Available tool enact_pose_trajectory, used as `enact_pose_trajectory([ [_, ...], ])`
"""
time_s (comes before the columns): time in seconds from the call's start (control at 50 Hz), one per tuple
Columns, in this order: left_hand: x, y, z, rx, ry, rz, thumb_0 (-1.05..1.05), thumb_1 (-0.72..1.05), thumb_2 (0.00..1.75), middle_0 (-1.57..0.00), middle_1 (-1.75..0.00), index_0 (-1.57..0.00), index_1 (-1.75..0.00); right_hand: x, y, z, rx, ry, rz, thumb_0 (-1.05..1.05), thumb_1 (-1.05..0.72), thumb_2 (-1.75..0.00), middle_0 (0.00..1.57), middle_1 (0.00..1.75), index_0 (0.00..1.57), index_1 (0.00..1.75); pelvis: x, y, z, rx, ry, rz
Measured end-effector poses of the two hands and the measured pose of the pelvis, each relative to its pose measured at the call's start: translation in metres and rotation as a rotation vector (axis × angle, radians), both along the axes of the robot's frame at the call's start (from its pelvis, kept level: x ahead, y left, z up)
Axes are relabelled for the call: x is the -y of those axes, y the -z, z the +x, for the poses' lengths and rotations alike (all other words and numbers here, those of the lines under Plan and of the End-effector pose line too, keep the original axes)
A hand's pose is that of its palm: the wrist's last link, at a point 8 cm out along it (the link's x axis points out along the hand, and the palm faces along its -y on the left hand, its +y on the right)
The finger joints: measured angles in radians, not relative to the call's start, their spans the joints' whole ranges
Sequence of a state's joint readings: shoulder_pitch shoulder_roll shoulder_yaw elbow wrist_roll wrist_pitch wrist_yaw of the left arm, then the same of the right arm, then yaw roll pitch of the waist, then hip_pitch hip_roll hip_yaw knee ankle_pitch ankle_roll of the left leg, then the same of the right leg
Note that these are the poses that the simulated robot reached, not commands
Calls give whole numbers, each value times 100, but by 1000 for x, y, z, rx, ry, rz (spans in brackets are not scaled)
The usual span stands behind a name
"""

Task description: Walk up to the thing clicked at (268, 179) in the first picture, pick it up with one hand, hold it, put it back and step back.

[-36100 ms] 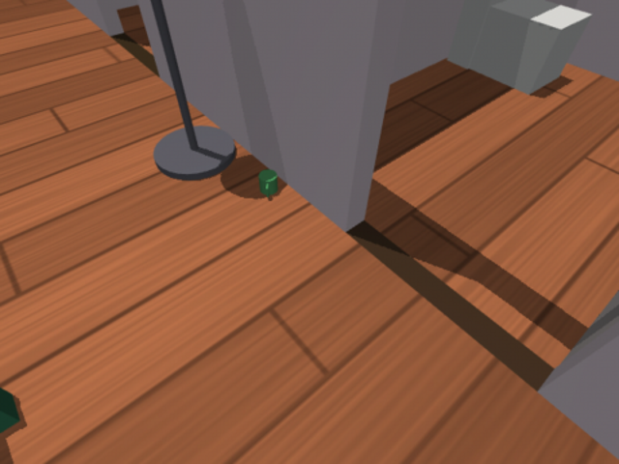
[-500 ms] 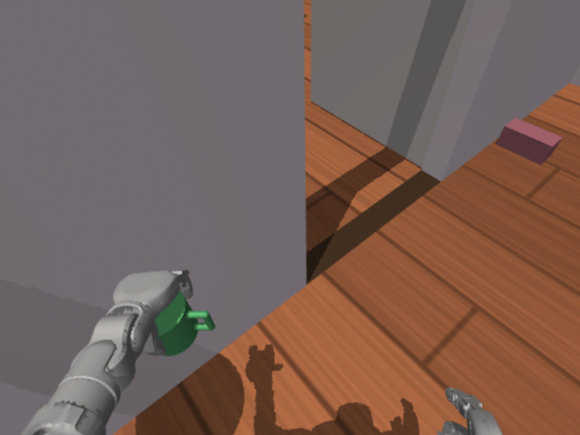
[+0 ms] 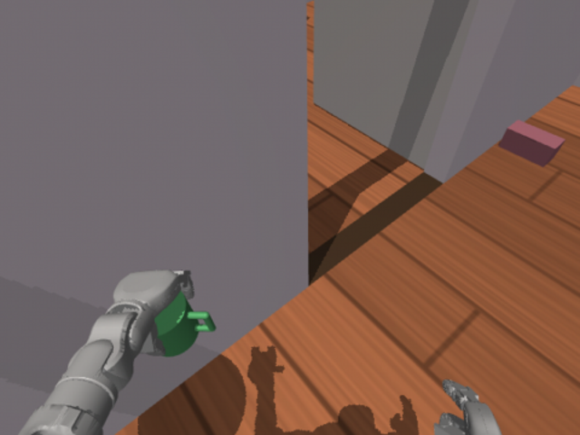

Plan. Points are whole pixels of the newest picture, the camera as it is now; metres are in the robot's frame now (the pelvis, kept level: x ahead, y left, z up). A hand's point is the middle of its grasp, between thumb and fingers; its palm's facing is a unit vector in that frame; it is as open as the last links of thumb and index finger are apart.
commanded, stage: hold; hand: left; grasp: from above
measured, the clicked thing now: (176, 321) +0.31 +0.20 -0.07
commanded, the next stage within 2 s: crouch in 0.32 s
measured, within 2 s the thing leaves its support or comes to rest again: neither
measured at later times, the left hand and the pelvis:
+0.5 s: hand (158, 314) +0.30 +0.22 -0.03, palm faces -0.45 -0.05 -0.89, open 11.0 cm; pelvis +0.01 +0.00 +0.00, yaw +0 degrees
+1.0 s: hand (180, 341) +0.32 +0.24 -0.20, palm faces -0.43 +0.03 -0.90, open 11.0 cm; pelvis -0.02 +0.00 -0.09, yaw +1 degrees
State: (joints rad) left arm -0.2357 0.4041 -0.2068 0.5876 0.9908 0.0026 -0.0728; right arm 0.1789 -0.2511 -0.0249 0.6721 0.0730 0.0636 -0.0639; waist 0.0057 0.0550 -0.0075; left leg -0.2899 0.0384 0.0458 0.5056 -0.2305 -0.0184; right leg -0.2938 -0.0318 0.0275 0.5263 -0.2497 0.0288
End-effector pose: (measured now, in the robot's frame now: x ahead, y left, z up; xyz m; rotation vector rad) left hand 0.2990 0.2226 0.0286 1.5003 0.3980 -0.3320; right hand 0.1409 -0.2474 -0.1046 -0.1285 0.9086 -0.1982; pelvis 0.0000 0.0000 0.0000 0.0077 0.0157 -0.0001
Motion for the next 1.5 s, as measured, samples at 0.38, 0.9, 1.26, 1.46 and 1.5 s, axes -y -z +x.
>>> enact_pose_trajectory([
  [0.38,-2,-3,8,14,-7,1,0,-17,73,-50,-81,-52,-81,1,1,-1,-26,15,1,1,-92,-90,20,29,20,30,-1,-2,6,1,1,-1],
  [0.9,-12,115,16,7,14,70,0,-15,71,-48,-83,-51,-82,25,52,-46,-193,0,-92,1,-90,-89,20,29,20,30,1,50,-13,-218,-26,-20],
  [1.26,-24,297,56,28,-18,83,0,-15,72,-48,-82,-52,-81,14,212,-146,-427,66,-126,1,-91,-89,20,29,20,29,-14,201,-48,-521,-13,-59],
  [1.46,-34,391,62,-7,5,57,0,-16,72,-49,-82,-53,-80,4,286,-144,-441,-10,-110,1,-90,-89,21,29,20,29,-14,273,-59,-607,-15,-83],
  [1.5,-36,407,64,-2,7,53,0,-16,72,-49,-81,-53,-80,5,298,-141,-442,-32,-115,0,-90,-89,21,29,20,29,-13,286,-60,-617,-14,-87],
])
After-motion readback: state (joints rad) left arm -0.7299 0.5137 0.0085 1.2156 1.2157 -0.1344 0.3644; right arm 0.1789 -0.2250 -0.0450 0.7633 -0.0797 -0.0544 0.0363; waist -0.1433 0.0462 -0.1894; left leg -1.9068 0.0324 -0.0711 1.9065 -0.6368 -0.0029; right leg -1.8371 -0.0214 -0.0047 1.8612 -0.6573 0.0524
